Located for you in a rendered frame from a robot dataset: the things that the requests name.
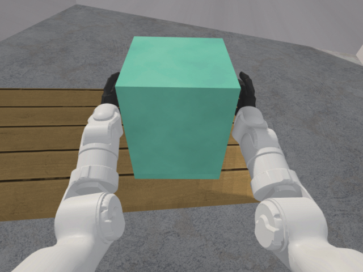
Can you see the table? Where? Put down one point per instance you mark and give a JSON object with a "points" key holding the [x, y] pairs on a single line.
{"points": [[40, 136]]}

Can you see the robot right upper arm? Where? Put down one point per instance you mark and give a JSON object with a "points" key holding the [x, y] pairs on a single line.
{"points": [[295, 230]]}

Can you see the left robot forearm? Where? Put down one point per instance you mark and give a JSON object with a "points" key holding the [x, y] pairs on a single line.
{"points": [[98, 155]]}

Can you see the robot left upper arm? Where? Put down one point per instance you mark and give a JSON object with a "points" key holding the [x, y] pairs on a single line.
{"points": [[86, 225]]}

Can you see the right robot forearm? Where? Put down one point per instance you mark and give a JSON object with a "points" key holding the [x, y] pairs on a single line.
{"points": [[269, 171]]}

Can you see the robot right hand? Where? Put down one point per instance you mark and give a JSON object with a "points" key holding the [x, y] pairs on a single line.
{"points": [[246, 96]]}

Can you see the robot left hand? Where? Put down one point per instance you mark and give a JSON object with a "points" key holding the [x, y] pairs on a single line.
{"points": [[109, 96]]}

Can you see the carton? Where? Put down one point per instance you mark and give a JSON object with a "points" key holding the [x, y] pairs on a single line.
{"points": [[177, 98]]}

